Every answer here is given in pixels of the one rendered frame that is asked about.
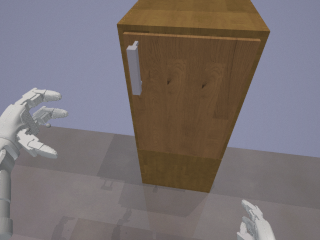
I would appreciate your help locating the right robot hand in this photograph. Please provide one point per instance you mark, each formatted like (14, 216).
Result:
(259, 230)

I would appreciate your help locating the handle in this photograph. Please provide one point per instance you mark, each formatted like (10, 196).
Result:
(134, 68)

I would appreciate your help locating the cupboard door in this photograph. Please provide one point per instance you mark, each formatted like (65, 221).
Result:
(191, 88)

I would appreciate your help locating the left robot forearm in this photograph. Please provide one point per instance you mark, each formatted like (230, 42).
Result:
(8, 155)

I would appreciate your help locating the left robot hand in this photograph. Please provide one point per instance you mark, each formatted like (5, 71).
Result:
(16, 118)

